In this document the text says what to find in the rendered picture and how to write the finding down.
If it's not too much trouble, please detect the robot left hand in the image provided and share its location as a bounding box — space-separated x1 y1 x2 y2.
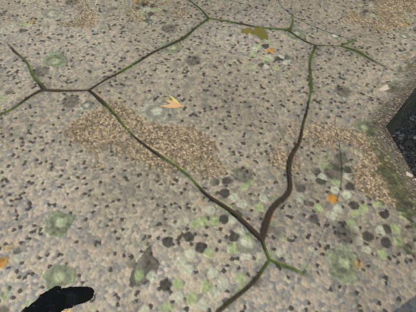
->
21 286 94 312

